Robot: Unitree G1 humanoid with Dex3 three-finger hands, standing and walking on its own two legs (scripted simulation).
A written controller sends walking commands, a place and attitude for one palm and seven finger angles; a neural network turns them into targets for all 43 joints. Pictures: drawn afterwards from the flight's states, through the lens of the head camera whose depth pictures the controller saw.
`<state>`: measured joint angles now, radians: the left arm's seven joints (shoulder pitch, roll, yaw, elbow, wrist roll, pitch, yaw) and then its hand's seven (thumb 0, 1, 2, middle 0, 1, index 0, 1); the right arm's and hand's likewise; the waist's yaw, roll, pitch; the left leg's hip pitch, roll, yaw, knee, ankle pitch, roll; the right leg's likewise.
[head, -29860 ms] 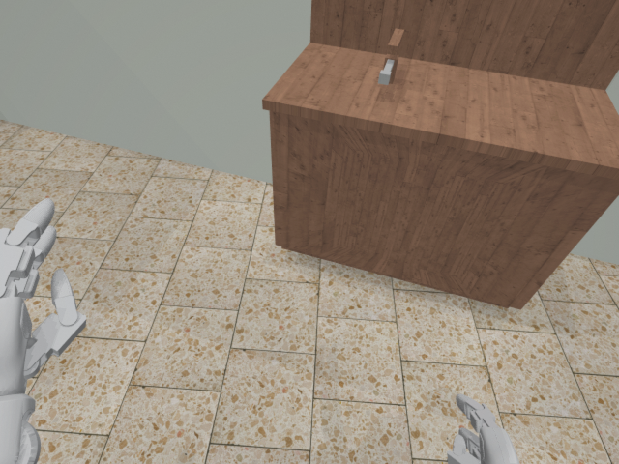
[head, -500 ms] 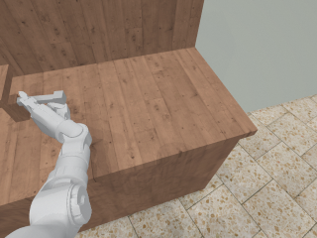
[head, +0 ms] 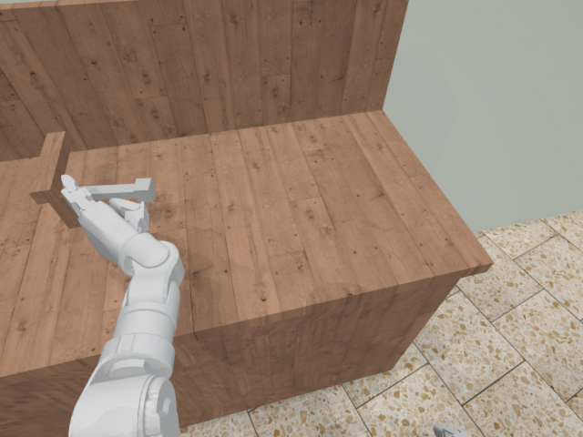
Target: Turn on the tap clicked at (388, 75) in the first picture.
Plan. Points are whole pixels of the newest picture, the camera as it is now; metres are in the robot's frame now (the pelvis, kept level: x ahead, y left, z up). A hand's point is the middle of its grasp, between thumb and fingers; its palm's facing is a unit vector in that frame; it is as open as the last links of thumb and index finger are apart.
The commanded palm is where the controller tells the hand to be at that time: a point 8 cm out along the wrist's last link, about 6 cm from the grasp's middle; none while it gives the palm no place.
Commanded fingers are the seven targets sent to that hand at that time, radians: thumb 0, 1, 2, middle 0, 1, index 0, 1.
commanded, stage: lift the hand up off the lever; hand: left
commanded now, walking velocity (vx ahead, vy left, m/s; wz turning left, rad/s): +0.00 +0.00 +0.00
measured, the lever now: (144, 190) +0.48 +0.25 +0.06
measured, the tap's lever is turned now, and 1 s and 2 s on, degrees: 81 81 81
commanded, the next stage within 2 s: draw the hand back beside the body in 1.26 s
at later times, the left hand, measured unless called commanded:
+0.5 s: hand (142, 202) +0.41 +0.22 +0.10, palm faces +0.81 -0.59 -0.07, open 7.8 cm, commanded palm +0.36 +0.23 +0.11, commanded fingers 0.00 0.90 0.90 -0.15 -0.15 -0.15 -0.15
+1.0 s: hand (133, 193) +0.41 +0.22 +0.13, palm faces +0.80 -0.60 -0.06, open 7.8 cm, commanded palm +0.36 +0.23 +0.13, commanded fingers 0.00 0.90 0.90 -0.15 -0.15 -0.15 -0.15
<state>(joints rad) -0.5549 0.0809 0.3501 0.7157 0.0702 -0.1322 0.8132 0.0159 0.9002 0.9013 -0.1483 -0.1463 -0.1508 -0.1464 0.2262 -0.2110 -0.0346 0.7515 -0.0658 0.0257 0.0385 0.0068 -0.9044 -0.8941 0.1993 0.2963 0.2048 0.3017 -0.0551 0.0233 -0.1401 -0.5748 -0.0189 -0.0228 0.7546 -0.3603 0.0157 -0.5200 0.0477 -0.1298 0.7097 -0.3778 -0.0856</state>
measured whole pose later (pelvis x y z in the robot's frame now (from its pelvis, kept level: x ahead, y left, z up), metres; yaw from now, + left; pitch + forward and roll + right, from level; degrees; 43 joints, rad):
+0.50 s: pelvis -0.01 +0.00 +0.01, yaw +0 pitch +9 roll -1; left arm -0.60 0.10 0.37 0.74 0.06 -0.08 0.82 0.02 0.90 0.90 -0.15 -0.15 -0.15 -0.15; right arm 0.25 -0.22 -0.03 0.77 -0.06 0.02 0.02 0.01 -0.90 -0.89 0.20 0.30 0.20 0.30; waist -0.07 0.03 -0.12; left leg -0.54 -0.01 -0.02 0.70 -0.32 0.01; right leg -0.49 0.05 -0.12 0.66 -0.34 -0.09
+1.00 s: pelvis -0.01 -0.01 +0.01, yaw +0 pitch +7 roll +0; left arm -0.57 0.10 0.34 0.63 0.04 -0.01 0.79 0.02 0.90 0.90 -0.15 -0.15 -0.15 -0.15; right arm 0.20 -0.22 -0.03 0.75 -0.04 0.00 0.00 0.01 -0.90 -0.89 0.20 0.30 0.20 0.30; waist -0.04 0.03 -0.11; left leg -0.47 -0.02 -0.02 0.64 -0.30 0.01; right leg -0.42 0.05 -0.12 0.61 -0.32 -0.09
